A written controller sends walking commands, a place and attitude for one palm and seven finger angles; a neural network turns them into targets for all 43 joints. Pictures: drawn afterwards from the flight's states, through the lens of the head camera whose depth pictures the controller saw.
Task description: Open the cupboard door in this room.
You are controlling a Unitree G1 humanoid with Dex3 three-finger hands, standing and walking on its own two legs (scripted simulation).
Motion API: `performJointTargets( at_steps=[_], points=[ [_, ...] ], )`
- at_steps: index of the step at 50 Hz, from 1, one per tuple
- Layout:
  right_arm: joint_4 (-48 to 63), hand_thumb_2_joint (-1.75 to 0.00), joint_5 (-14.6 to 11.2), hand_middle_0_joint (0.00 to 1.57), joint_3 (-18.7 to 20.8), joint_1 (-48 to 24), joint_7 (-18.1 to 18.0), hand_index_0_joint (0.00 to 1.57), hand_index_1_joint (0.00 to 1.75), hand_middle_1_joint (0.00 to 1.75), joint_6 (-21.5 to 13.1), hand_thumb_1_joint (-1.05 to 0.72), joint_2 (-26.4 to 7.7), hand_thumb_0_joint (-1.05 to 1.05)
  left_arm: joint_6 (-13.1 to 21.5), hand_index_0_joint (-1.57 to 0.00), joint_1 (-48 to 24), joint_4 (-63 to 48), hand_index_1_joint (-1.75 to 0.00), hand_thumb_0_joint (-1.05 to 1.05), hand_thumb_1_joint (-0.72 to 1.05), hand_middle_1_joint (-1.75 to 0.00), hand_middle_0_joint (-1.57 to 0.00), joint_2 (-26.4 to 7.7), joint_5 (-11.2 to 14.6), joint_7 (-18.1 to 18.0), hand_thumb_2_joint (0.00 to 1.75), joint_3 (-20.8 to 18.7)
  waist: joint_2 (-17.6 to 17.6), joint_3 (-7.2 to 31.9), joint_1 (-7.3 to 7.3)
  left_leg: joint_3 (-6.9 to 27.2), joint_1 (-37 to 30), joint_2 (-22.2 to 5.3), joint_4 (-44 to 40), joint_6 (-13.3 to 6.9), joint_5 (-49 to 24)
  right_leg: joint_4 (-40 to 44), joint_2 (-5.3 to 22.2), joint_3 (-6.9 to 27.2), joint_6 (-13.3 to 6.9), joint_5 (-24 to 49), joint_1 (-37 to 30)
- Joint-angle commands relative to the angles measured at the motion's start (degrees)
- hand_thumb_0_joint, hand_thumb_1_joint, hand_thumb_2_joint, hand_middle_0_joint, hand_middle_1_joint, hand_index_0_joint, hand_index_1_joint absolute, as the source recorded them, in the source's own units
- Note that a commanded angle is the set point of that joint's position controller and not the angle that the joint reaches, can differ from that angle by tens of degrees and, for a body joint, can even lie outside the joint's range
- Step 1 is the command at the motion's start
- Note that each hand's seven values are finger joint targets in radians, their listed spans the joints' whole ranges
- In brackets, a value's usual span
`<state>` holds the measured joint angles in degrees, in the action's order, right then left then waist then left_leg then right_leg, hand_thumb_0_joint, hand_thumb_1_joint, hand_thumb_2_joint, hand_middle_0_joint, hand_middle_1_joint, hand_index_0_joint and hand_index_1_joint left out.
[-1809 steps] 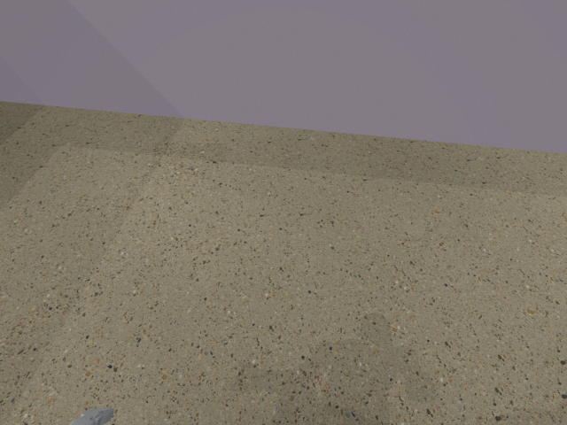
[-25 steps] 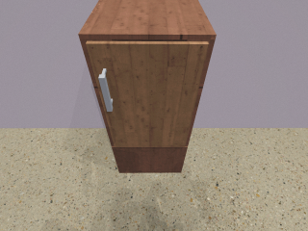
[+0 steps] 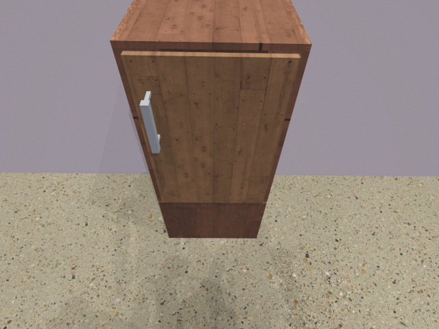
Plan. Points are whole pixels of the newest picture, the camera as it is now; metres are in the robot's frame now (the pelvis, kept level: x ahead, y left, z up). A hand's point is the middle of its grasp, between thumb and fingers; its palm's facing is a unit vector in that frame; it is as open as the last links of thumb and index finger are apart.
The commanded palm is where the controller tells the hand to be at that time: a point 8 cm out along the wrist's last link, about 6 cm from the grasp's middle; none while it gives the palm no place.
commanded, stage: look again from close up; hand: left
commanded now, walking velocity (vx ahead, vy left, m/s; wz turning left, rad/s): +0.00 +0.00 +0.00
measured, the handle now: (152, 123) +0.58 +0.21 +0.02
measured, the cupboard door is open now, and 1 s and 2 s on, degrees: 0 0 0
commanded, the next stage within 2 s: raise the hand with hooked fingers in 0.36 s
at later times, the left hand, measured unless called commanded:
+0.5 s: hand out of the picture +0.09 +0.18 -0.16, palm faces +0.07 -0.97 -0.22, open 7.4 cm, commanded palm +0.13 +0.22 -0.07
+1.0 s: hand (120, 307) +0.17 +0.19 -0.04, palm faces +0.11 -0.99 -0.04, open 9.3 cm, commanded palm +0.15 +0.25 -0.03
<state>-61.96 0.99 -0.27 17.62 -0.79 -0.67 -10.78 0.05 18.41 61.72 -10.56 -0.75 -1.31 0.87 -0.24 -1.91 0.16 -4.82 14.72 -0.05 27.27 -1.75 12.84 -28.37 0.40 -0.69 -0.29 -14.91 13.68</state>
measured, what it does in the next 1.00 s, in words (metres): lowers itself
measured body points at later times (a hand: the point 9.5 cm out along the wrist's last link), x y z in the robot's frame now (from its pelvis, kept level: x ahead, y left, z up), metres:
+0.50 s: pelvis +0.03 -0.01 +0.00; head +0.05 -0.01 +0.45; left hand +0.08 +0.23 -0.15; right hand +0.08 -0.25 -0.15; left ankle +0.02 +0.10 -0.74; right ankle +0.00 -0.12 -0.74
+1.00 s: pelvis -0.02 -0.04 -0.10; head +0.03 -0.03 +0.35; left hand +0.15 +0.24 -0.04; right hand +0.22 -0.26 -0.15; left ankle +0.02 +0.10 -0.74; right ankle +0.00 -0.12 -0.74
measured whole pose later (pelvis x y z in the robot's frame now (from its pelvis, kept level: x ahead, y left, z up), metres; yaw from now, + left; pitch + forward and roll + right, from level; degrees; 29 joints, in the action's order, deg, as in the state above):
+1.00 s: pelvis -0.02 -0.04 -0.10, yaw +3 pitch +13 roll -1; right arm -31.1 -1.5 1.1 9.1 -4.0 -13.5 -13.6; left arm 28.0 21.8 4.6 -12.8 18.6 21.2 -13.3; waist 0.7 7.5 -3.1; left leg 2.3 52.9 -2.6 69.0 1.6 28.9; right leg -67.8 -0.9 -7.4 -4.1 -32.1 48.7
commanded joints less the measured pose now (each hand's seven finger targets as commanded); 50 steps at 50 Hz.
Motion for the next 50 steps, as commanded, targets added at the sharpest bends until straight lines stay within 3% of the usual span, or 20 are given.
performJointTargets(
  at_steps=[1,22,23,24,25,26,27,28,29,30,31,32,35,36,37,39,42,44,46,50],
  points=[
    [2.1,-0.9,-0.4,0.2,1.1,0.1,-0.5,0.2,0.3,0.3,-1.7,-0.9,-6.5,0.0,1.8,-0.2,0.5,-2.1,-0.3,0.0,0.9,-0.3,-0.2,-6.8,-0.2,-0.4,0.9,-1.3,0.2,0.3,-0.18,7.5,-1.7,-6.3,-6.2,-1.1,-1.2,5.7,5.0,5.8,-2.3,2.0,0.6],
    [1.1,-0.9,-0.2,0.2,1.4,-4.3,-0.8,0.2,0.3,0.3,-1.9,-0.9,-7.7,0.0,2.0,-0.2,-3.1,-2.0,-0.3,0.0,0.9,-0.3,-0.2,-8.6,-0.2,-0.4,0.9,-2.1,-0.3,1.7,-0.42,6.1,-5.7,-6.7,-4.7,-0.5,-11.3,4.7,5.8,5.7,-2.3,14.3,-2.4],
    [5.0,-0.9,-0.9,0.2,1.7,-7.6,-0.6,0.2,0.3,0.3,-1.4,-0.9,-7.1,0.0,2.2,-0.2,2.5,-0.4,-0.3,0.0,0.9,-0.3,-0.2,-6.0,-0.4,-3.0,0.9,-1.7,-0.7,-0.7,-1.72,3.2,-2.1,-7.2,6.7,1.5,-12.7,6.0,9.2,8.6,0.2,30.8,-1.7],
    [23.5,-0.9,-3.4,0.2,3.6,-4.9,-2.2,0.2,0.3,0.3,-9.6,-0.9,-14.2,0.0,14.3,-0.2,-42.0,-88.1,-0.32,0.0,0.88,-0.32,-0.2,-22.9,9.9,-3.1,0.89,-15.2,8.1,29.2,4.07,5.1,-15.7,0.1,-0.9,0.4,-23.8,-0.6,3.2,1.9,-2.5,32.1,-7.1],
    [21.9,-0.9,-1.9,0.2,2.5,-7.7,-4.3,0.2,0.3,0.3,-14.8,-0.9,-10.1,0.0,12.3,-0.2,-9.3,-71.5,-0.33,0.0,0.85,-0.33,-0.2,-17.8,5.3,-4.3,0.88,-13.6,17.0,27.1,-2.1,5.9,-23.2,-3.4,-1.5,-0.2,-35.1,-4.7,0.3,0.0,-2.8,19.8,-2.8],
    [21.5,-0.9,-2.8,0.2,2.4,-9.0,-3.9,0.2,0.3,0.3,-16.0,-0.9,-7.8,0.0,5.7,-0.21,6.2,-62.8,-0.34,0.0,0.83,-0.34,-0.21,-2.9,8.9,-4.9,0.87,-5.2,14.4,18.3,0.3,6.4,-17.5,-3.2,-1.8,1.9,-34.4,-5.3,0.0,-4.3,-1.6,6.9,3.9],
    [20.9,-0.9,-3.1,0.2,3.4,-6.0,-3.2,0.2,0.3,0.3,-16.1,-0.9,-7.9,0.0,5.8,-0.21,3.3,-60.4,-0.36,0.0,0.81,-0.36,-0.21,1.9,9.5,-3.7,0.86,-4.1,6.7,9.2,2.49,6.4,-11.8,-3.4,1.0,1.7,-31.7,-3.2,0.0,-4.4,-0.9,6.2,8.4],
    [23.6,-0.9,-2.1,0.2,5.1,-7.0,-2.7,0.2,0.3,0.3,-16.4,-0.9,-9.7,0.0,8.5,-0.21,3.0,-59.5,-0.37,0.0,0.78,-0.37,-0.21,-1.0,10.1,-2.1,0.85,-7.8,1.8,3.8,1.57,7.0,-4.7,-2.7,4.3,1.8,-24.9,-2.7,-0.3,-5.1,-0.7,7.6,11.1],
    [24.5,-0.9,-1.4,0.2,5.9,-7.4,-2.3,0.2,0.3,0.3,-16.0,-0.9,-10.4,0.0,12.1,-0.21,8.2,-55.3,-0.39,0.0,0.76,-0.39,-0.21,-1.9,10.8,0.3,0.84,-10.5,-6.1,4.2,0.91,6.1,1.3,-1.6,7.4,1.8,-18.7,-4.3,-0.6,-5.9,-0.6,11.0,12.5],
    [26.2,-0.9,-0.9,0.2,6.1,-8.6,-1.9,0.2,0.3,0.3,-15.8,-0.9,-10.0,0.0,16.2,-0.21,15.4,-49.7,-0.4,0.0,0.74,-0.4,-0.21,1.0,12.0,3.4,0.83,-10.3,-12.7,3.6,-0.56,5.6,8.1,-0.8,10.6,1.7,-13.6,-8.0,-0.8,-6.3,-0.3,11.4,15.0],
    [27.8,-0.9,-1.4,0.2,6.4,-9.5,-1.1,0.2,0.3,0.3,-15.8,-0.9,-9.9,0.0,20.7,-0.21,20.3,-45.8,-0.42,0.0,0.71,-0.42,-0.21,1.0,12.8,7.1,0.82,-11.8,-12.0,4.2,-2.8,4.9,12.8,0.1,13.6,2.1,-11.8,-11.9,-0.5,-5.4,-0.8,13.0,15.5],
    [29.2,-0.9,-1.1,0.2,6.3,-10.2,-0.5,0.2,0.3,0.3,-15.9,-0.9,-9.8,0.0,25.8,-0.22,19.5,-47.4,-0.43,0.0,0.69,-0.43,-0.22,1.5,14.2,10.9,0.81,-11.4,-12.4,7.3,-3.27,4.3,16.8,0.8,17.0,2.4,-9.2,-16.2,-0.4,-4.8,-0.8,12.9,17.4],
    [33.4,-0.9,-1.6,0.2,6.9,-12.1,0.7,0.2,0.3,0.3,-17.3,-0.9,-10.1,0.0,39.4,-0.22,13.0,-50.0,-0.48,0.0,0.62,-0.48,-0.22,-4.7,16.4,22.2,0.78,-15.5,-6.5,14.2,-3.43,3.6,26.8,1.6,26.9,2.6,-2.2,-24.7,0.3,-0.1,-1.0,8.2,23.2],
    [34.5,-0.9,-1.9,0.2,7.1,-11.2,0.8,0.2,0.3,0.3,-17.0,-0.9,-10.4,0.0,39.9,-0.22,12.6,-49.2,-0.5,0.0,0.6,-0.5,-0.22,-8.0,17.5,24.2,0.77,-19.2,-3.6,16.0,-4.48,3.2,28.6,1.8,29.2,2.4,-1.6,-25.8,0.8,2.7,-1.2,7.1,23.1],
    [37.2,-0.9,-2.1,0.2,6.9,-12.2,0.6,0.2,0.3,0.3,-16.7,-0.9,-10.7,0.0,39.2,-0.22,10.7,-53.2,-0.51,0.0,0.57,-0.51,-0.22,-8.2,19.3,25.6,0.76,-19.4,-2.3,19.8,-4.69,2.5,29.7,2.2,30.4,2.0,0.1,-25.7,1.1,4.3,-0.9,3.5,22.0],
    [40.7,-0.9,-3.0,0.2,6.3,-12.5,-0.5,0.2,0.3,0.3,-16.3,-0.9,-10.4,0.0,36.6,-0.23,3.7,-59.4,-0.54,0.0,0.53,-0.54,-0.23,-8.7,21.7,26.3,0.74,-18.9,-0.9,20.5,-3.35,2.3,32.3,2.2,32.1,1.3,6.9,-22.4,1.4,7.4,-0.3,-10.1,24.5],
    [41.0,-0.9,-2.9,0.2,5.7,-9.0,-1.9,0.2,0.3,0.3,-15.6,-0.9,-9.8,0.0,35.3,-0.23,-3.7,-72.1,-0.58,0.0,0.46,-0.58,-0.23,-11.6,22.3,23.6,0.71,-20.2,0.9,24.4,-1.23,3.8,30.8,0.4,34.2,0.2,6.3,-21.9,0.7,8.4,0.2,-11.4,24.7],
    [40.0,-0.9,-2.7,0.2,5.1,-7.6,-2.7,0.2,0.3,0.3,-15.6,-0.9,-9.5,0.0,35.0,-0.24,-5.9,-76.0,-0.62,0.0,0.41,-0.62,-0.24,-10.9,20.7,22.2,0.69,-17.4,4.1,22.6,0.62,4.7,29.5,-0.2,34.5,-0.2,5.2,-22.1,0.2,7.4,-0.1,-8.6,26.9],
    [38.7,-0.9,-2.6,0.2,4.3,-7.2,-3.6,0.2,0.3,0.3,-15.5,-0.9,-9.9,0.0,33.9,-0.24,-8.9,-75.7,-0.64,0.0,0.36,-0.64,-0.24,-12.5,20.0,22.2,0.67,-16.8,1.8,20.4,2.47,5.5,30.9,-0.7,35.5,-0.6,5.5,-22.0,-0.2,7.5,0.3,-7.9,28.2],
    [37.3,-0.9,-3.3,0.2,3.4,-7.6,-4.4,0.2,0.3,0.3,-15.6,-0.9,-10.1,0.0,28.6,-0.25,-6.8,-68.1,-0.7,0.0,0.27,-0.7,-0.25,-13.5,20.6,23.9,0.63,-18.5,2.7,18.6,1.57,5.9,31.7,-0.6,33.0,-0.4,7.7,-19.4,-0.2,6.3,0.1,-13.1,27.2]
  ],
)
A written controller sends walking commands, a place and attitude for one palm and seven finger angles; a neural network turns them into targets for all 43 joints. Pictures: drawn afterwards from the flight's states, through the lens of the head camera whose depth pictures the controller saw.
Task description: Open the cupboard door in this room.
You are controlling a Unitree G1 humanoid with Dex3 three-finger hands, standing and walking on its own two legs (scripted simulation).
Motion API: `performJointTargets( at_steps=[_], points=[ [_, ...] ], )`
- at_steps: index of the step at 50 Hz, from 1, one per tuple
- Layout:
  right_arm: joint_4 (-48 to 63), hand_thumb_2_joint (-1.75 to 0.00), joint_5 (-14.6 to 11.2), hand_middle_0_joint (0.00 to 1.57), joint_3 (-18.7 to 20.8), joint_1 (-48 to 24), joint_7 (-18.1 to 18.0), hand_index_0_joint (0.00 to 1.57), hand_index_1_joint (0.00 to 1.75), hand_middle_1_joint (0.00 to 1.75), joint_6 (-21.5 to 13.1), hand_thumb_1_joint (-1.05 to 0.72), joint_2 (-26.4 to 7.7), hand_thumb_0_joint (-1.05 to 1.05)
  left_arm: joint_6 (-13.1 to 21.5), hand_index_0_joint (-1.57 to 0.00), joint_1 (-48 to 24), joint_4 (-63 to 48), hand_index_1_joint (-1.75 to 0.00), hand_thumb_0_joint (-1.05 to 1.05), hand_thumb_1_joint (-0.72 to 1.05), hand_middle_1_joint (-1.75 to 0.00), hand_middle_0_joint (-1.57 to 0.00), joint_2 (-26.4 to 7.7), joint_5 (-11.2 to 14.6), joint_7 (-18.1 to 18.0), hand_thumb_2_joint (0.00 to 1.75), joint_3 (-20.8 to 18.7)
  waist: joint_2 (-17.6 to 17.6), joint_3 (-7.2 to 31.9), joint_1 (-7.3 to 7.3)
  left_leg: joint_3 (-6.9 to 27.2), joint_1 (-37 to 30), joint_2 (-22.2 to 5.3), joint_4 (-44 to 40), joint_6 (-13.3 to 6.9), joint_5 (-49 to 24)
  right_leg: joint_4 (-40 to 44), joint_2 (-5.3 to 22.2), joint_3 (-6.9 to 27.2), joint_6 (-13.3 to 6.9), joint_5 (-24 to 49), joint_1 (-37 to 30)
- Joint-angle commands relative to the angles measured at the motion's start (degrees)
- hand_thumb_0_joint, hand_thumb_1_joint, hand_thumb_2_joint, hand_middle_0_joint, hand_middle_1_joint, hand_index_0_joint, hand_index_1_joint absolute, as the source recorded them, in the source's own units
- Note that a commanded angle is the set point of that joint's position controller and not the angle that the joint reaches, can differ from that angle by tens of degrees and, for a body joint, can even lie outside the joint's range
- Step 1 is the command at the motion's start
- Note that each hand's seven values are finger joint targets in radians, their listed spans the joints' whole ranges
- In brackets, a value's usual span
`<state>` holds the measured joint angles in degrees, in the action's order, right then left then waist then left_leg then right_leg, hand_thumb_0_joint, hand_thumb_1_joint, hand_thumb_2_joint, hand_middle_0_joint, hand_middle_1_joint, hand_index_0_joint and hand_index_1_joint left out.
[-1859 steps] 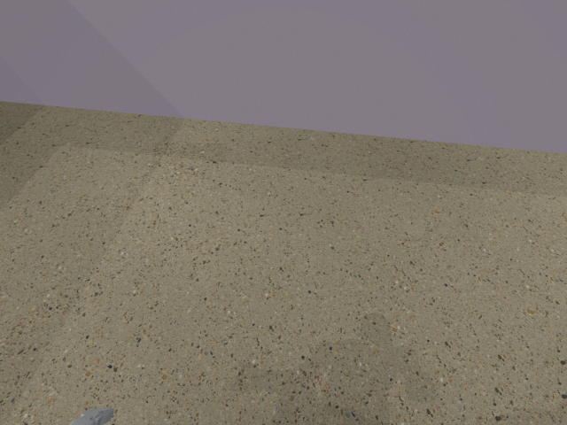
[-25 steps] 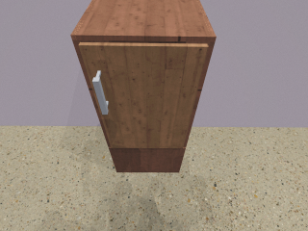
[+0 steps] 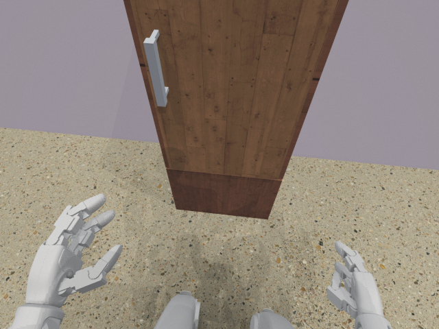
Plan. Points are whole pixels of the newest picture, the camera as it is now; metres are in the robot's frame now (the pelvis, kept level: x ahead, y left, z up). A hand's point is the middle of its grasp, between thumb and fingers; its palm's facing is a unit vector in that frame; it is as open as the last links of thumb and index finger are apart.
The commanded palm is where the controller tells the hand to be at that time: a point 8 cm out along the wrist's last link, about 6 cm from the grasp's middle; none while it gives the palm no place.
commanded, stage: raise the hand with hooked fingers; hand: left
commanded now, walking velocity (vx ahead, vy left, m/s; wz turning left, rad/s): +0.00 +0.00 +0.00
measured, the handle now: (159, 70) +0.61 +0.21 +0.12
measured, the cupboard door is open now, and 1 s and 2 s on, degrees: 0 0 0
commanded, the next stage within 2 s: move the hooked fingers beside the handle in 1.56 s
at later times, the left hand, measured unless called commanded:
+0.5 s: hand (75, 216) +0.26 +0.26 +0.09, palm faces +0.01 -1.00 -0.04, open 12.3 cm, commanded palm +0.23 +0.32 +0.10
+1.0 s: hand (48, 175) +0.30 +0.31 +0.12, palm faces +0.02 -1.00 -0.04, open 14.0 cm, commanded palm +0.28 +0.36 +0.13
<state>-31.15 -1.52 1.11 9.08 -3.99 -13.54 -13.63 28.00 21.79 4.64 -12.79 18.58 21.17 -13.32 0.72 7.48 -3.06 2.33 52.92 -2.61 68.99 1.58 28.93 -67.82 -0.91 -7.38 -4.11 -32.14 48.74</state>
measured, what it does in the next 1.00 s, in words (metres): rises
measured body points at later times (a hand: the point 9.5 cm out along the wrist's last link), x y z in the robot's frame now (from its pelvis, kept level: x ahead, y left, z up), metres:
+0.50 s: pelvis +0.01 +0.04 +0.03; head +0.06 +0.05 +0.48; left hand +0.25 +0.32 +0.09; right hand +0.15 -0.23 -0.04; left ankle +0.05 +0.14 -0.64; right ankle +0.02 -0.08 -0.64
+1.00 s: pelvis +0.02 +0.05 +0.05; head +0.06 +0.06 +0.50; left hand +0.30 +0.36 +0.13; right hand +0.18 -0.19 -0.03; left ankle +0.05 +0.14 -0.64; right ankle +0.02 -0.08 -0.64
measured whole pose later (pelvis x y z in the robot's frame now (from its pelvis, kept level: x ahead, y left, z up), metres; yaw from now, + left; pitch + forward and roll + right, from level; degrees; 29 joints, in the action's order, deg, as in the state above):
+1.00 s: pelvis +0.02 +0.05 +0.05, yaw -1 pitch +9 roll -3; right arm -32.2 -2.2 -3.2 15.3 -4.6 -11.1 -14.9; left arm 14.4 -0.1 20.0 -22.7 20.1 26.6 -22.8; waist 1.7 4.8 -0.5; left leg -0.7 38.6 -1.1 52.6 -2.1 23.4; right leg -48.8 0.0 -4.4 -0.1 -24.1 33.9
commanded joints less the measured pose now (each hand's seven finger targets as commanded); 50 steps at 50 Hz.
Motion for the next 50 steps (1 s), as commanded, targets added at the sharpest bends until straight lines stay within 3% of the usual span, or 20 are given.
performJointTargets(
  at_steps=[1,3,5,6,12,16,20,21,25,28,33,38,48,50],
  points=[
    [6.7,-0.9,-1.0,0.2,1.8,0.5,-1.3,0.2,0.3,0.3,-2.6,-0.9,-7.3,0.0,-1.2,-0.25,-9.3,-8.1,-0.72,0.0,0.25,-0.72,-0.25,-12.3,2.0,1.9,0.62,-5.9,0.9,8.7,3.93,-1.0,-6.0,2.0,-9.2,-3.6,-8.6,20.6,1.0,13.4,3.9,3.5,-9.1],
    [7.1,-0.9,-1.1,0.2,1.7,0.6,-1.3,0.2,0.3,0.3,-2.3,-0.9,-7.2,0.0,-3.7,-0.25,-8.0,-7.4,-0.75,0.0,0.2,-0.75,-0.25,-13.5,2.5,2.0,0.6,-8.3,0.3,11.5,2.68,-1.1,-7.4,2.2,-11.0,-3.5,-9.8,21.4,1.5,12.9,4.2,4.6,-12.1],
    [7.3,-0.9,-1.1,0.2,1.6,0.6,-1.1,0.2,0.3,0.3,-2.2,-0.9,-6.9,0.0,-5.2,-0.25,-7.2,-6.8,-0.78,0.0,0.15,-0.78,-0.25,-13.5,3.0,1.3,0.58,-9.4,0.4,11.2,2.05,-1.1,-8.6,2.4,-12.9,-3.4,-10.5,22.1,1.7,12.0,4.3,5.5,-13.3],
    [7.2,-0.9,-0.9,0.2,1.5,0.1,-1.1,0.2,0.3,0.3,-2.2,-0.9,-6.8,0.0,-5.4,-0.25,-7.1,-5.3,-0.8,0.0,0.13,-0.8,-0.25,-13.7,3.4,1.1,0.57,-10.1,-1.3,10.8,1.63,-0.7,-8.7,2.3,-13.3,-3.4,-11.2,21.8,1.4,11.6,4.2,6.2,-13.9],
    [6.6,-0.9,-0.6,0.2,1.6,1.8,-0.4,0.2,0.3,0.3,-3.2,-0.9,-7.7,0.0,-1.8,-0.27,-9.5,-5.2,-0.88,0.0,-0.01,-0.88,-0.27,-12.5,2.8,0.1,0.51,-8.3,-0.7,8.8,2.51,-0.8,-11.5,2.4,-16.6,-3.4,-10.4,21.8,0.7,8.9,3.7,5.5,-11.3],
    [6.5,-0.9,-0.8,0.2,1.6,3.1,-0.6,0.2,0.3,0.3,-3.6,-0.9,-8.9,0.0,-0.9,-0.27,-12.7,-3.9,-0.94,0.0,-0.1,-0.94,-0.27,-14.5,2.6,0.3,0.47,-9.0,0.0,7.5,2.92,-0.6,-12.9,2.5,-18.4,-3.4,-8.0,22.2,0.2,7.9,3.3,2.8,-10.3],
    [6.5,-0.9,-0.7,0.2,1.5,4.1,-0.6,0.2,0.3,0.3,-3.8,-0.9,-9.3,0.0,-0.9,-0.28,-14.1,-6.4,-1.0,0.0,-0.2,-1.0,-0.28,-15.1,2.3,0.0,0.43,-9.4,4.1,10.9,2.62,0.1,-18.3,2.2,-20.9,-3.2,-11.2,20.5,-0.3,4.9,2.8,9.7,-11.5],
    [6.5,-0.9,-0.6,0.2,1.5,4.4,-0.6,0.2,0.3,0.3,-3.7,-0.9,-9.6,0.0,-1.2,-0.28,-14.6,-6.7,-1.02,0.0,-0.22,-1.02,-0.28,-15.8,2.5,0.0,0.42,-9.9,3.1,11.1,2.75,0.4,-19.1,2.1,-20.9,-3.2,-13.1,20.0,-0.7,4.6,2.6,11.8,-12.0],
    [6.7,-0.9,-0.7,0.2,1.3,4.6,-0.2,0.2,0.3,0.3,-3.3,-0.9,-9.7,0.0,-2.5,-0.29,-15.1,-7.0,-1.08,0.0,-0.31,-1.08,-0.29,-15.5,2.0,-0.5,0.38,-9.4,5.6,10.7,2.95,1.1,-22.1,1.7,-22.6,-2.5,-14.9,20.1,-0.8,3.2,2.6,13.8,-11.7],
    [7.0,-0.9,-0.8,0.2,1.0,4.6,-0.1,0.2,0.3,0.3,-2.5,-0.9,-9.9,0.0,-4.6,-0.29,-17.4,-4.7,-1.12,0.0,-0.38,-1.12,-0.29,-16.1,2.0,0.0,0.35,-9.8,5.3,8.8,3.21,1.2,-22.1,1.7,-23.4,-2.3,-14.1,20.9,-1.0,3.0,2.6,13.9,-11.8],
    [7.6,-0.9,-0.9,0.2,0.4,4.8,-0.4,0.2,0.3,0.3,-1.7,-0.9,-10.1,0.0,-7.0,-0.3,-22.2,-3.6,-1.2,0.0,-0.5,-1.2,-0.3,-17.8,1.9,1.2,0.3,-10.6,5.4,9.7,3.18,1.8,-24.5,1.6,-24.4,-1.9,-16.4,21.7,-1.3,2.7,2.4,15.8,-13.2],
    [7.2,-0.9,-0.9,0.2,0.1,4.7,-0.8,0.2,0.3,0.3,-1.1,-0.9,-10.2,0.0,-8.3,-0.3,-26.8,-0.3,-1.2,0.0,-0.5,-1.2,-0.3,-19.4,2.5,3.1,0.3,-12.0,3.9,9.9,3.39,1.5,-25.4,1.8,-24.6,-1.9,-18.1,22.7,-1.5,2.9,2.4,17.8,-14.6],
    [6.7,-0.9,-1.1,0.2,-0.2,5.0,-1.3,0.2,0.3,0.3,-0.5,-0.9,-10.4,0.0,-9.5,-0.3,-33.4,3.4,-1.2,0.0,-0.5,-1.2,-0.3,-24.5,2.8,5.9,0.3,-15.2,7.1,12.3,2.72,1.2,-29.2,1.8,-26.1,-1.8,-21.9,24.3,-1.4,3.3,2.1,20.2,-17.1],
    [6.4,-0.9,-1.2,0.2,-0.1,5.1,-1.4,0.2,0.3,0.3,-0.4,-0.9,-10.5,0.0,-9.7,-0.3,-34.4,5.1,-1.2,0.0,-0.5,-1.2,-0.3,-24.6,3.2,6.2,0.3,-15.6,5.4,11.2,2.97,1.2,-29.0,1.8,-26.6,-1.9,-20.7,25.1,-1.4,3.3,2.3,19.5,-16.9]
  ],
)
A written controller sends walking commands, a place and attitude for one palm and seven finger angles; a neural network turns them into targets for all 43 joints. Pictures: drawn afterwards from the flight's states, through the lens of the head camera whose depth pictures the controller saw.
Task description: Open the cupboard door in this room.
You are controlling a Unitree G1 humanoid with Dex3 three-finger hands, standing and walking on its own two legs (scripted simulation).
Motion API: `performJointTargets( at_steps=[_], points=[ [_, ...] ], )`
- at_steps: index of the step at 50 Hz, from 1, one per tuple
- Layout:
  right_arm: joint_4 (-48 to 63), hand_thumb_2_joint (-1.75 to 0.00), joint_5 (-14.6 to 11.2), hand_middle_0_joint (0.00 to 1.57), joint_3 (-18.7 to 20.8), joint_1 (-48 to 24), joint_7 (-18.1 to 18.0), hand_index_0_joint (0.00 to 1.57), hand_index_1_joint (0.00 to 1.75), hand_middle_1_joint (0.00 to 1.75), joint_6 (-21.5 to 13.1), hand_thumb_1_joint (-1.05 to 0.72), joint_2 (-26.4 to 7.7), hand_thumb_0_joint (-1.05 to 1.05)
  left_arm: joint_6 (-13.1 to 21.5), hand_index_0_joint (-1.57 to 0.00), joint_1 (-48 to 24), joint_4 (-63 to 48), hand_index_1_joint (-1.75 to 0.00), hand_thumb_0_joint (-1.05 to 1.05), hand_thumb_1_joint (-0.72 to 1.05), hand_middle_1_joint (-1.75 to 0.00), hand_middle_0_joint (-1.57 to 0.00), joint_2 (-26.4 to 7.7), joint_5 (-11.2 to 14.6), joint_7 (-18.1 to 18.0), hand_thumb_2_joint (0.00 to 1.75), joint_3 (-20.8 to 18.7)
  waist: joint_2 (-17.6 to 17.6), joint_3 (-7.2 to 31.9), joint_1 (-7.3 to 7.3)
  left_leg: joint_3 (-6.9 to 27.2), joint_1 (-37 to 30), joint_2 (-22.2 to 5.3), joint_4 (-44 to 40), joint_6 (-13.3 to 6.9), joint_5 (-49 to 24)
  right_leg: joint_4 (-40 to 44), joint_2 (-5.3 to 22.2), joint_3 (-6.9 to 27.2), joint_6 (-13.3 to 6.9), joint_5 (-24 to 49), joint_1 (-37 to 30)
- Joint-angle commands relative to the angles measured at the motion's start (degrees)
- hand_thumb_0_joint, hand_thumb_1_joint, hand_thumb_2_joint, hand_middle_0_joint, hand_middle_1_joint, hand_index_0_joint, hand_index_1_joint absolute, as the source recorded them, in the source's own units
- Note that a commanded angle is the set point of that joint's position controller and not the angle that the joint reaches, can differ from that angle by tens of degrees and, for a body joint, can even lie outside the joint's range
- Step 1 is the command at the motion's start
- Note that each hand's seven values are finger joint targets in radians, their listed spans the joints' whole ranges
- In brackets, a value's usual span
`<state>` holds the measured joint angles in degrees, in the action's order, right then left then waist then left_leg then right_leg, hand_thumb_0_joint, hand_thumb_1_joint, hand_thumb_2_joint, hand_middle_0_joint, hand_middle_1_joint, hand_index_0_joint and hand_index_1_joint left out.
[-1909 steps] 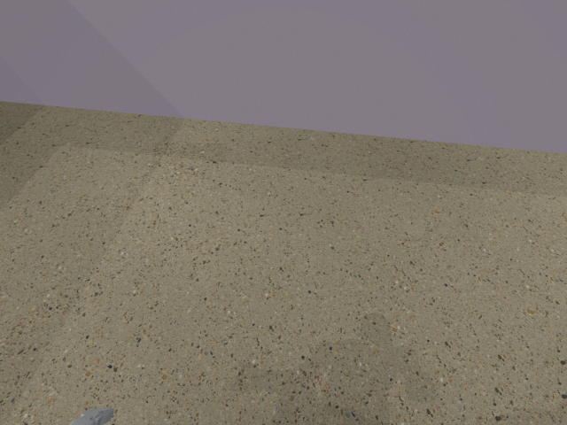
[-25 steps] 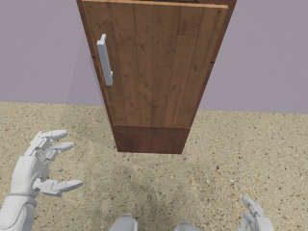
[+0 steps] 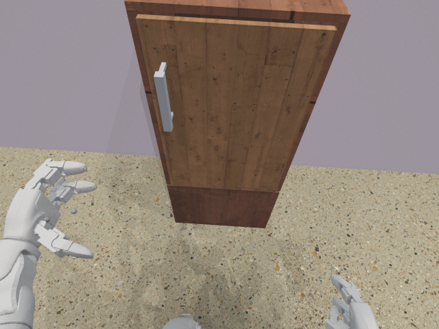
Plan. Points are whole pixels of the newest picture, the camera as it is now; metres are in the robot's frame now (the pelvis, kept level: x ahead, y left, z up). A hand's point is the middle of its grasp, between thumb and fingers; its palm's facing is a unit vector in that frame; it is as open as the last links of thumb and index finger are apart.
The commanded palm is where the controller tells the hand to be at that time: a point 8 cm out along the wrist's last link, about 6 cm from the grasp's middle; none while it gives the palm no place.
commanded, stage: raise the hand with hooked fingers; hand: left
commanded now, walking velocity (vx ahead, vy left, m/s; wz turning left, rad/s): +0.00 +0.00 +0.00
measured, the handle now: (165, 98) +0.59 +0.18 +0.06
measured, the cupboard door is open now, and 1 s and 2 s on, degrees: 0 0 0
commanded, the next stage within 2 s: move the hooked fingers beside the handle in 0.56 s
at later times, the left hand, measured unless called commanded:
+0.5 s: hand (84, 206) +0.29 +0.25 +0.08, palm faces +0.04 -1.00 -0.02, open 14.0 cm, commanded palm +0.26 +0.30 +0.08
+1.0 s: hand (107, 179) +0.34 +0.23 +0.08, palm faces +0.00 -1.00 +0.00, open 14.0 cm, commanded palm +0.32 +0.28 +0.08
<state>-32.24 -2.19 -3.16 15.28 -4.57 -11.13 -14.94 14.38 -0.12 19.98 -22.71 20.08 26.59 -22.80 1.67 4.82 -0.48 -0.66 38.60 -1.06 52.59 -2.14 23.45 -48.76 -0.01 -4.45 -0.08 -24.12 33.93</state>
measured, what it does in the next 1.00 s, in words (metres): stands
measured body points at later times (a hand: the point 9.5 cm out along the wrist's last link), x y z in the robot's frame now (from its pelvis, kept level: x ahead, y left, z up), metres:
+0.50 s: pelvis +0.00 -0.02 +0.00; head +0.04 -0.01 +0.45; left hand +0.28 +0.30 +0.08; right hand +0.14 -0.27 -0.08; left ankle +0.03 +0.09 -0.69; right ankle +0.00 -0.13 -0.69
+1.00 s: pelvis +0.00 -0.02 +0.00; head +0.05 -0.01 +0.45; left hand +0.34 +0.28 +0.08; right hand +0.13 -0.27 -0.09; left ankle +0.03 +0.09 -0.69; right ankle +0.00 -0.13 -0.69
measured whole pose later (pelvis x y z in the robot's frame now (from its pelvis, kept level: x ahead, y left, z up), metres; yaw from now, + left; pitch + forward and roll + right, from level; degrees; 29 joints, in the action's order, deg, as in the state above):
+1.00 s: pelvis +0.00 -0.02 +0.00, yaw -1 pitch +10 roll -2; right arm -33.6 -2.6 -2.6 15.9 -5.0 -8.5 -15.7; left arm 16.0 -15.5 35.2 -23.5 17.4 26.1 -22.3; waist 1.2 4.4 1.3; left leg -0.8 39.1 -1.9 51.3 -0.7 22.3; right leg -49.2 -0.9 -4.1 -1.5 -23.8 35.5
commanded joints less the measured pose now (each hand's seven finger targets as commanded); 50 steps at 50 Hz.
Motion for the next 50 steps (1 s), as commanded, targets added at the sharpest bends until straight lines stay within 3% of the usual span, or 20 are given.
performJointTargets(
  at_steps=[1,3,5,8,14,16,20,21,24,27,33,35,37,39,46,49,50],
  points=[
    [7.6,-0.9,-0.4,0.2,4.0,-0.9,-0.9,0.2,0.3,0.3,-2.7,-0.9,-9.4,0.0,3.7,-0.3,-13.7,-9.4,-1.2,0.0,-0.5,-1.2,-0.3,-15.8,2.0,1.1,0.3,-6.8,4.1,13.6,0.13,4.3,-14.1,0.4,-10.3,1.8,-15.2,6.1,-2.5,0.5,-2.0,11.7,-2.9],
    [7.4,-0.9,-0.6,0.2,4.1,-0.7,-1.0,0.2,0.3,0.3,-2.5,-0.9,-9.5,0.0,3.3,-0.3,-15.2,-7.6,-1.2,0.0,-0.5,-1.2,-0.3,-16.7,1.8,1.6,0.3,-7.3,4.7,13.5,0.32,3.8,-14.1,0.5,-10.7,1.6,-14.8,6.7,-2.2,0.7,-1.9,11.8,-3.2],
    [7.6,-0.9,-0.7,0.2,4.2,-0.8,-0.9,0.2,0.3,0.3,-2.4,-0.9,-9.4,0.0,2.8,-0.3,-12.9,-5.1,-1.2,0.0,-0.5,-1.2,-0.3,-14.3,2.3,2.3,0.3,-6.0,2.4,12.7,0.22,3.4,-13.1,0.7,-10.9,1.3,-13.5,7.5,-2.1,0.9,-1.7,11.5,-3.7],
    [8.0,-0.9,-0.7,0.2,4.4,-0.5,-0.6,0.2,0.3,0.3,-2.1,-0.9,-9.7,0.0,2.7,-0.3,-12.3,-4.5,-1.2,0.0,-0.5,-1.2,-0.3,-14.2,2.4,3.0,0.3,-5.5,1.3,12.7,0.2,2.8,-12.2,0.9,-10.5,1.0,-14.0,7.6,-2.1,1.3,-1.7,12.8,-4.5],
    [8.3,-0.9,-0.5,0.2,4.6,-0.5,-0.3,0.2,0.3,0.3,-1.7,-0.9,-9.3,0.0,5.0,-0.3,-13.8,-7.2,-1.2,0.0,-0.5,-1.2,-0.3,-16.5,2.0,1.3,0.3,-7.8,3.3,13.5,-0.01,2.2,-12.1,1.1,-10.2,0.8,-13.0,7.7,-2.0,2.2,-1.5,11.9,-5.1],
    [8.2,-0.9,-0.4,0.2,4.5,-0.5,-0.3,0.2,0.3,0.3,-1.7,-0.9,-9.4,0.0,5.5,-0.3,-13.8,-7.1,-1.2,0.0,-0.5,-1.2,-0.3,-16.8,2.0,0.9,0.3,-7.9,2.4,12.6,0.16,2.1,-11.2,1.1,-10.0,0.7,-12.4,7.9,-2.1,2.6,-1.6,11.3,-5.5],
    [7.8,-0.9,-0.7,0.2,4.4,-1.1,-0.5,0.2,0.3,0.3,-1.7,-0.9,-8.9,0.0,6.1,-0.3,-14.6,-7.4,-1.2,0.0,-0.5,-1.2,-0.3,-15.6,1.9,1.0,0.3,-6.9,4.2,12.6,0.61,1.7,-11.2,1.1,-10.0,0.6,-10.8,8.5,-1.7,3.2,-1.3,10.3,-5.2],
    [7.9,-0.9,-0.5,0.2,4.4,-1.0,-0.6,0.2,0.3,0.3,-1.7,-0.9,-9.1,0.0,6.1,-0.3,-14.9,-7.6,-1.2,0.0,-0.5,-1.2,-0.3,-16.3,2.1,1.2,0.3,-7.3,2.5,13.0,0.54,1.8,-10.9,1.1,-9.6,0.5,-11.4,8.4,-1.9,3.6,-1.3,10.9,-6.2],
    [7.7,-0.9,-0.8,0.2,4.3,-1.3,-0.7,0.2,0.3,0.3,-1.7,-0.9,-8.8,0.0,5.9,-0.3,-14.8,-7.0,-1.2,0.0,-0.5,-1.2,-0.3,-15.2,1.9,1.5,0.3,-6.2,4.0,12.2,0.86,1.7,-11.1,1.1,-9.9,0.5,-10.3,8.8,-1.7,3.5,-1.1,10.0,-5.1],
    [7.9,-0.9,-0.7,0.2,4.1,-1.2,-0.8,0.2,0.3,0.3,-1.6,-0.9,-9.0,0.0,5.3,-0.3,-14.3,-5.4,-1.2,0.0,-0.5,-1.2,-0.3,-15.6,2.3,1.8,0.3,-6.9,1.6,12.3,0.58,1.7,-10.2,1.1,-9.5,0.4,-10.9,8.7,-1.8,3.8,-1.1,11.0,-6.0],
    [7.9,-0.9,-0.8,0.2,4.1,-1.3,-0.8,0.2,0.3,0.3,-1.6,-0.9,-8.9,0.0,5.0,-0.3,-15.1,-4.8,-1.2,0.0,-0.5,-1.2,-0.3,-14.7,2.3,2.2,0.3,-5.9,1.6,11.7,0.78,1.6,-9.8,1.2,-9.2,0.4,-10.7,8.7,-1.6,4.0,-1.0,10.9,-5.4],
    [7.6,-0.9,-0.8,0.2,4.2,-1.2,-0.9,0.2,0.3,0.3,-1.7,-0.9,-9.0,0.0,5.5,-0.3,-19.0,-5.7,-1.2,0.0,-0.5,-1.2,-0.3,-13.9,1.8,1.7,0.3,-4.5,2.0,12.5,1.5,1.8,-10.8,1.1,-9.2,0.4,-10.7,8.3,-1.6,3.6,-0.9,11.0,-4.4],
    [6.7,-0.9,-0.7,0.2,4.2,-0.8,-1.2,0.2,0.3,0.3,-1.5,-0.9,-9.4,0.0,5.5,-0.3,-22.4,-3.5,-1.2,0.0,-0.5,-1.2,-0.3,-16.5,1.4,1.4,0.3,-6.0,1.7,12.2,1.85,1.8,-9.4,1.0,-8.5,0.5,-9.7,8.3,-1.5,4.4,-0.9,9.8,-4.1],
    [6.3,-0.9,-0.8,0.2,4.0,-0.7,-1.3,0.2,0.3,0.3,-1.4,-0.9,-9.1,0.0,5.8,-0.3,-26.5,-2.3,-1.2,0.0,-0.5,-1.2,-0.3,-14.3,0.5,1.1,0.3,-3.3,3.0,11.8,2.65,2.1,-10.4,1.0,-8.8,0.5,-8.4,8.1,-1.5,3.9,-0.9,8.4,-2.1],
    [5.8,-0.9,-0.6,0.2,4.0,0.8,-1.1,0.2,0.3,0.3,-0.3,-0.9,-9.4,0.0,5.7,-0.3,-31.1,1.9,-1.2,0.0,-0.5,-1.2,-0.3,-16.4,-1.4,-0.3,0.3,-3.4,3.5,16.2,1.61,2.4,-11.4,0.9,-8.5,0.6,-11.4,6.6,-1.7,3.6,-1.4,11.3,-3.8],
    [5.7,-0.9,-0.6,0.2,4.1,1.3,-0.8,0.2,0.3,0.3,0.8,-0.9,-9.4,0.0,5.4,-0.3,-31.0,5.9,-1.2,0.0,-0.5,-1.2,-0.3,-18.3,-1.8,-1.3,0.3,-5.8,1.9,15.3,1.29,2.0,-9.6,0.8,-8.8,0.7,-11.7,6.5,-1.6,3.5,-1.2,12.5,-4.4],
    [5.9,-0.9,-0.7,0.2,4.1,1.3,-0.6,0.2,0.3,0.3,1.0,-0.9,-9.2,0.0,5.4,-0.3,-31.6,6.0,-1.2,0.0,-0.5,-1.2,-0.3,-16.8,-2.1,-1.5,0.3,-4.3,3.1,15.6,1.44,1.9,-9.8,0.8,-8.9,0.7,-12.1,6.4,-1.6,3.5,-1.2,12.8,-4.2]
  ],
)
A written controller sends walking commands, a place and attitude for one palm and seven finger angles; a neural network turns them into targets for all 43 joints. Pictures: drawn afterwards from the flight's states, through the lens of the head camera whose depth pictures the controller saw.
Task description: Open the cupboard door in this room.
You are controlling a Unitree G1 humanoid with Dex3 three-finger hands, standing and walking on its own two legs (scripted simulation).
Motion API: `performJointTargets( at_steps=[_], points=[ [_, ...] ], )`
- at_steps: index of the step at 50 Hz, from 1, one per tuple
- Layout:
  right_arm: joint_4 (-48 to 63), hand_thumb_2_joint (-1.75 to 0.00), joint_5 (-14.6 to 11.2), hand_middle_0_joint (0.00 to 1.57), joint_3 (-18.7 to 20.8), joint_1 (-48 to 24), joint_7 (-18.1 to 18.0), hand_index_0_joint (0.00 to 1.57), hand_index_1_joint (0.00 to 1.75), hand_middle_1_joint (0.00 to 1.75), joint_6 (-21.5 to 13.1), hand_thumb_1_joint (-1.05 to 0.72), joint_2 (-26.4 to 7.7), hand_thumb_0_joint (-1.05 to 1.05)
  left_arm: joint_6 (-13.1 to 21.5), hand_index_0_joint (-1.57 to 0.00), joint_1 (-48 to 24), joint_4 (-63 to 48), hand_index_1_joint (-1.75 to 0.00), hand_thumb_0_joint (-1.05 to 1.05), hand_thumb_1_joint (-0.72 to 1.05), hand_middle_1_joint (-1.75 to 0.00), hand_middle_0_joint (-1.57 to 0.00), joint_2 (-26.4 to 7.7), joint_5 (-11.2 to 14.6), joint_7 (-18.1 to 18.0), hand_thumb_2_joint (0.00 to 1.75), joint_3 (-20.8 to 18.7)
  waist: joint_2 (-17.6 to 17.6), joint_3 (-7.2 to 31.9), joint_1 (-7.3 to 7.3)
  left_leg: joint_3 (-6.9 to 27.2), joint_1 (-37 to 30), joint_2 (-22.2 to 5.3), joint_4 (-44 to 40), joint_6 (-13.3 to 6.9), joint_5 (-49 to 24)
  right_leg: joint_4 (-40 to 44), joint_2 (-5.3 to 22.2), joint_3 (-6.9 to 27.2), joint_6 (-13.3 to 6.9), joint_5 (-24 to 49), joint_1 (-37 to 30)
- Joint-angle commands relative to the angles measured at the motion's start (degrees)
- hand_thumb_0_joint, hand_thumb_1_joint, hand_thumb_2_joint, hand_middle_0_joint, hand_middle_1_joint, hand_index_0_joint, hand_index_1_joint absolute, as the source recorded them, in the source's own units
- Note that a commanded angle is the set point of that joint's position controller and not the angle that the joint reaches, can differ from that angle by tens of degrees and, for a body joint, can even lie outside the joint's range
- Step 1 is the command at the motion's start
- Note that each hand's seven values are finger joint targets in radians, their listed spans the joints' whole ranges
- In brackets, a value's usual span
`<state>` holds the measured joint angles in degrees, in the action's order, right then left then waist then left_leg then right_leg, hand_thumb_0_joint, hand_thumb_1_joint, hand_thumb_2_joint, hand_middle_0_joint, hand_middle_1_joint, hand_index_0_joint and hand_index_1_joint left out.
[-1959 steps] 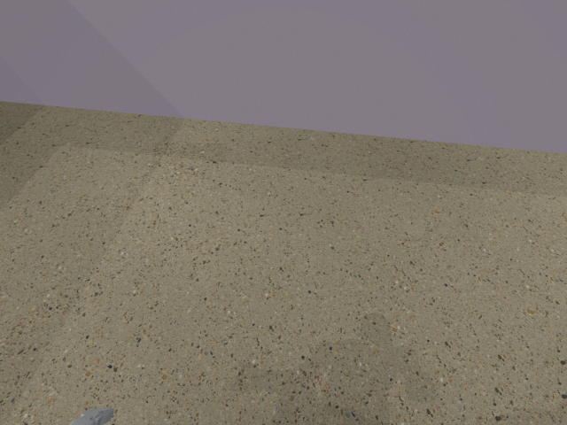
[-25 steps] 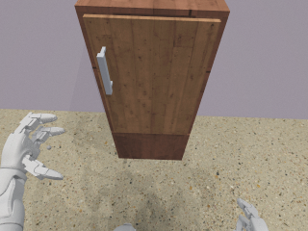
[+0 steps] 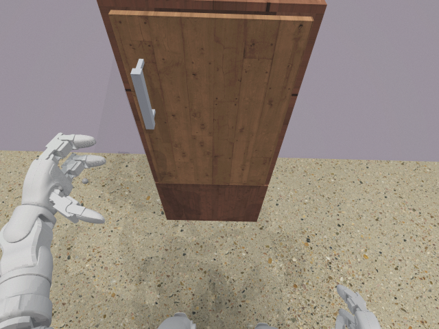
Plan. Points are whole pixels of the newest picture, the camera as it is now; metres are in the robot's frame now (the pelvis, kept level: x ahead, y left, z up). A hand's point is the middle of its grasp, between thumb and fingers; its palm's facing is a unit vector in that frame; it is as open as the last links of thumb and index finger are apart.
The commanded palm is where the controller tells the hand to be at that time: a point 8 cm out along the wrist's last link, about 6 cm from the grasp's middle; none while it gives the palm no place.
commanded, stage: move the hooked fingers beside the handle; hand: left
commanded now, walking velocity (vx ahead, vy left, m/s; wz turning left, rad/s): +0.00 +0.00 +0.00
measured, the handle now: (145, 96) +0.59 +0.20 +0.06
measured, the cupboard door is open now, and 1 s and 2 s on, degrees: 0 0 0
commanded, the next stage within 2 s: none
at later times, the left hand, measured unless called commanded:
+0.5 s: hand (100, 148) +0.42 +0.25 +0.07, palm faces +0.02 -1.00 +0.00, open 14.0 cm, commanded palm +0.40 +0.31 +0.07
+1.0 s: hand (106, 124) +0.49 +0.26 +0.07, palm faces +0.01 -1.00 +0.00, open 14.0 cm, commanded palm +0.48 +0.31 +0.06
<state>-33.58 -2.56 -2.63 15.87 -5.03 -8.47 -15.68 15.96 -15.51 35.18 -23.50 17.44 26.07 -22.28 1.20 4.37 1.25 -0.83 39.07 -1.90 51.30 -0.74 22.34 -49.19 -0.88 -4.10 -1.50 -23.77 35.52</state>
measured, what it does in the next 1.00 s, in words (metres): stands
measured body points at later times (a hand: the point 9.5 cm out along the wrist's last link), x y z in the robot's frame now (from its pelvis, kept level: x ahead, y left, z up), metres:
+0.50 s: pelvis +0.01 +0.01 -0.01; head +0.08 +0.02 +0.44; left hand +0.41 +0.31 +0.08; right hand +0.07 -0.27 -0.11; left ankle +0.03 +0.11 -0.69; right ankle +0.01 -0.11 -0.69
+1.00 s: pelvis +0.00 +0.01 -0.02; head +0.12 +0.04 +0.41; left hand +0.48 +0.32 +0.07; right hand +0.01 -0.26 -0.12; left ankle +0.03 +0.11 -0.69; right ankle +0.01 -0.11 -0.69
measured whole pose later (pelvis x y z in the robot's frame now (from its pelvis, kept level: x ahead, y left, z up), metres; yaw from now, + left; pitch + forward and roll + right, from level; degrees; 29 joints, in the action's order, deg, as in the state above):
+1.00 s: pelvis +0.00 +0.01 -0.02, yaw -2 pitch +19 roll -4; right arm -35.6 -0.8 -2.8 22.2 -3.2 2.1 -16.5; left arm 20.5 -48.7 69.2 -37.8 8.1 24.1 -27.5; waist 0.5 5.2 8.7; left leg -1.2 52.9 -3.3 58.2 -1.8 24.6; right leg -53.7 -2.2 -3.5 -0.6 -24.2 48.7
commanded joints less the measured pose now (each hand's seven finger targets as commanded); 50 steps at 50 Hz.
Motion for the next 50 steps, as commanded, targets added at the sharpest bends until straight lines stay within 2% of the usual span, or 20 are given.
performJointTargets(
  at_steps=[1,6,9,12,13,17,19,20,22,25,29,30,33,35,38,41,43,44,46,50],
  points=[
    [7.5,-0.9,-0.1,0.2,3.6,1.2,0.0,0.2,0.3,0.3,-1.4,-0.9,-8.6,0.0,3.9,-0.3,-16.7,-9.2,-1.2,0.0,-0.5,-1.2,-0.3,-16.1,0.9,-0.9,0.3,-5.0,2.9,16.7,-0.57,2.2,-10.3,1.8,-7.2,-0.8,-12.5,6.3,-0.9,3.1,0.0,14.2,-6.7],
    [6.5,-0.9,-0.1,0.2,4.0,3.2,0.1,0.2,0.3,0.3,0.2,-0.9,-9.1,0.0,4.7,-0.3,-22.0,-4.5,-1.2,0.0,-0.5,-1.2,-0.3,-18.7,-0.2,-1.2,0.3,-6.4,0.6,16.6,0.8,1.6,-8.4,1.5,-6.3,-1.0,-12.3,6.3,-1.1,3.6,0.4,14.7,-6.0],
    [6.1,-0.9,0.1,0.2,4.3,4.0,0.4,0.2,0.3,0.3,0.7,-0.9,-8.9,0.0,6.2,-0.3,-24.9,-5.2,-1.2,0.0,-0.5,-1.2,-0.3,-17.5,-0.8,-0.9,0.3,-4.8,4.8,19.7,1.04,1.9,-11.5,1.3,-6.0,-0.8,-14.8,5.4,-1.2,3.2,0.2,16.3,-4.8],
    [5.4,-0.9,0.1,0.2,4.4,5.0,0.5,0.2,0.3,0.3,1.5,-0.9,-9.1,0.0,6.2,-0.3,-25.6,-1.9,-1.2,0.0,-0.5,-1.2,-0.3,-17.2,-0.7,-0.9,0.3,-4.6,2.6,19.4,1.73,1.8,-10.6,1.2,-5.4,-1.0,-15.2,5.4,-1.4,3.2,0.4,17.0,-4.2],
    [4.6,-0.9,0.1,0.2,4.5,5.4,0.4,0.2,0.3,0.3,1.9,-0.9,-9.5,0.0,6.2,-0.3,-28.1,-0.3,-1.2,0.0,-0.5,-1.2,-0.3,-19.0,-0.9,-1.0,0.3,-5.6,1.4,18.4,2.26,1.9,-9.5,1.1,-5.4,-1.0,-14.2,5.4,-1.3,3.2,0.5,16.5,-3.8],
    [4.6,-0.9,0.2,0.2,4.5,6.1,0.4,0.2,0.3,0.3,2.9,-0.9,-9.5,0.0,6.7,-0.3,-31.5,2.0,-1.2,0.0,-0.5,-1.2,-0.3,-20.9,-2.3,-1.2,0.3,-6.1,4.0,20.2,1.92,1.9,-9.2,1.2,-5.1,-1.1,-14.2,4.8,-1.3,3.5,0.3,16.1,-3.8],
    [4.0,-0.9,0.4,0.2,4.5,6.6,0.6,0.2,0.3,0.3,3.2,-0.9,-9.4,0.0,7.6,-0.3,-35.4,2.4,-1.2,0.0,-0.5,-1.2,-0.3,-20.1,-2.8,-1.5,0.3,-4.9,5.6,21.0,2.65,2.3,-11.1,1.0,-4.7,-0.9,-14.6,4.5,-1.4,3.1,0.2,15.3,-1.6],
    [3.8,-0.9,0.5,0.2,4.7,7.1,0.7,0.2,0.3,0.3,3.4,-0.9,-9.6,0.0,8.1,-0.3,-35.2,2.7,-1.2,0.0,-0.5,-1.2,-0.3,-21.4,-3.1,-1.9,0.3,-6.1,4.8,22.2,2.39,2.7,-11.7,0.8,-4.6,-0.8,-15.4,4.3,-1.5,3.0,0.2,15.4,-1.7],
    [3.7,-0.9,0.5,0.2,4.6,7.4,0.9,0.2,0.3,0.3,4.0,-0.9,-9.6,0.0,8.1,-0.3,-36.2,5.5,-1.2,0.0,-0.5,-1.2,-0.3,-20.2,-2.9,-1.8,0.3,-5.1,3.6,21.6,2.99,2.4,-10.7,0.8,-4.1,-1.0,-15.8,4.1,-1.6,3.0,0.3,16.3,-1.5],
    [3.5,-0.9,0.5,0.2,4.5,8.0,0.9,0.2,0.3,0.3,5.1,-0.9,-9.9,0.0,7.8,-0.3,-37.6,10.1,-1.2,0.0,-0.5,-1.2,-0.3,-23.2,-4.1,-2.0,0.3,-6.7,3.7,20.4,3.0,1.9,-7.5,0.9,-3.9,-1.2,-14.2,4.0,-1.4,3.4,0.4,15.8,-1.6],
    [3.4,-0.9,0.7,0.2,4.5,9.0,1.1,0.2,0.3,0.3,6.2,-0.9,-10.1,0.0,8.7,-0.3,-42.0,12.0,-1.2,0.0,-0.5,-1.2,-0.3,-24.5,-5.0,-1.7,0.3,-6.5,4.5,21.9,3.62,2.1,-8.2,0.7,-3.1,-1.2,-15.0,3.4,-1.7,3.4,0.4,16.0,-0.4],
    [3.4,-0.9,0.7,0.2,4.5,9.0,1.2,0.2,0.3,0.3,6.3,-0.9,-9.9,0.0,9.0,-0.3,-43.3,11.9,-1.2,0.0,-0.5,-1.2,-0.3,-23.3,-5.2,-1.7,0.3,-5.3,6.0,22.2,4.0,2.2,-9.1,0.7,-2.9,-1.1,-15.3,3.2,-1.7,3.3,0.3,15.7,0.8],
    [2.8,-0.9,0.9,0.2,4.5,10.0,1.2,0.2,0.3,0.3,7.0,-0.9,-10.4,0.0,9.3,-0.3,-45.7,14.5,-1.2,0.0,-0.5,-1.2,-0.3,-24.9,-5.1,-1.7,0.3,-6.4,3.5,23.2,4.76,2.4,-8.4,0.4,-2.1,-1.2,-15.2,3.0,-1.9,3.3,0.6,15.7,1.2],
    [2.5,-0.9,0.8,0.2,4.2,10.3,1.1,0.2,0.3,0.3,7.5,-0.9,-10.5,0.0,8.9,-0.3,-48.2,16.9,-1.2,0.0,-0.5,-1.2,-0.3,-25.7,-6.1,-1.8,0.3,-5.8,4.7,21.1,5.4,2.7,-6.7,0.4,-2.2,-1.3,-13.5,2.9,-1.9,3.3,0.5,14.0,2.6],
    [2.2,-0.9,1.2,0.2,4.3,11.4,1.1,0.2,0.3,0.3,8.0,-0.9,-10.9,0.0,9.0,-0.3,-49.9,17.8,-1.2,0.0,-0.5,-1.2,-0.3,-28.0,-6.7,-2.1,0.3,-7.2,5.4,24.3,5.21,2.8,-7.9,0.3,-1.2,-1.2,-15.0,2.4,-2.0,3.4,0.5,14.8,2.8],
    [1.8,-0.9,1.4,0.2,4.2,12.4,1.1,0.2,0.3,0.3,8.6,-0.9,-11.0,0.0,9.1,-0.3,-52.8,19.3,-1.2,0.0,-0.5,-1.2,-0.3,-29.4,-7.0,-2.0,0.3,-7.6,4.2,24.3,6.29,2.8,-6.5,0.2,-0.2,-1.5,-15.5,2.0,-2.2,3.5,0.6,15.5,2.9],
    [1.8,-0.9,1.5,0.2,4.0,12.6,1.2,0.2,0.3,0.3,9.0,-0.9,-11.3,0.0,9.1,-0.3,-53.5,20.3,-1.2,0.0,-0.5,-1.2,-0.3,-31.7,-7.6,-1.8,0.3,-8.4,7.1,24.6,5.77,2.9,-6.3,0.3,-0.3,-1.2,-14.9,1.8,-2.1,3.5,0.5,14.6,3.5],
    [1.9,-0.9,1.4,0.2,3.9,12.8,1.3,0.2,0.3,0.3,9.1,-0.9,-11.2,0.0,8.9,-0.3,-53.4,21.0,-1.2,0.0,-0.5,-1.2,-0.3,-30.5,-7.9,-1.7,0.3,-7.2,6.9,24.8,6.43,2.8,-6.6,0.2,-0.2,-1.3,-14.8,1.9,-2.2,3.4,0.5,14.3,4.3],
    [1.6,-0.9,1.6,0.2,3.9,13.4,1.1,0.2,0.3,0.3,9.5,-0.9,-11.6,0.0,8.7,-0.3,-55.6,22.3,-1.2,0.0,-0.5,-1.2,-0.3,-31.6,-8.0,-1.6,0.3,-7.6,6.0,24.1,7.07,3.2,-5.8,0.0,0.4,-1.4,-14.2,1.8,-2.4,3.4,0.5,13.5,5.4],
    [0.9,-0.9,2.0,0.2,3.8,14.8,1.2,0.2,0.3,0.3,9.9,-0.9,-12.0,0.0,8.5,-0.3,-59.7,22.2,-1.2,0.0,-0.5,-1.2,-0.3,-31.4,-8.8,-2.0,0.3,-6.3,9.4,25.8,7.94,4.5,-9.3,-0.4,0.5,-0.9,-15.6,1.5,-2.4,2.6,0.4,11.9,9.4]
  ],
)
